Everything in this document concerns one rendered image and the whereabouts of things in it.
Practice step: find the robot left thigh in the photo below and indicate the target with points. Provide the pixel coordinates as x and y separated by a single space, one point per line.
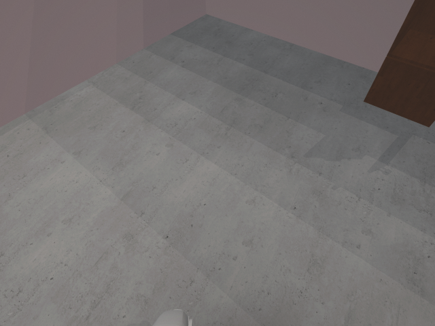
173 318

